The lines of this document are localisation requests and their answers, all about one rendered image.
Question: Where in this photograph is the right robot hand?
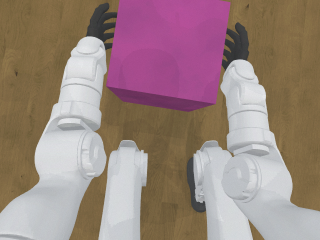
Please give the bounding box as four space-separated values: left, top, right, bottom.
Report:
221 22 249 71

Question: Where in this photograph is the robot right forearm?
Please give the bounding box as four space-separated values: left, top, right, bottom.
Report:
220 59 286 167

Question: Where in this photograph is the robot left shin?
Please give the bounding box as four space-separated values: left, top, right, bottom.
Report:
107 140 140 175

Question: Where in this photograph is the robot shin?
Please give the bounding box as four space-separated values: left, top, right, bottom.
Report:
194 140 232 202
107 140 140 175

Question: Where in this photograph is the carton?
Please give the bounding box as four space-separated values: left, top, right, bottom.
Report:
106 0 231 112

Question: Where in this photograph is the right robot upper arm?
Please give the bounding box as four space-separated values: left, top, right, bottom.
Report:
221 153 320 240

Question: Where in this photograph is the robot right shin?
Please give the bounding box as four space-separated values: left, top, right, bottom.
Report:
194 140 232 202

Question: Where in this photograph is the left robot upper arm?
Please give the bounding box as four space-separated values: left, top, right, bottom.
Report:
0 129 107 240

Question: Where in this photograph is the robot left forearm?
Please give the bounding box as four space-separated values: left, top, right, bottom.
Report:
34 36 107 173

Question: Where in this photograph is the left robot hand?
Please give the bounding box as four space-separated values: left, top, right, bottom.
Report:
86 3 118 50

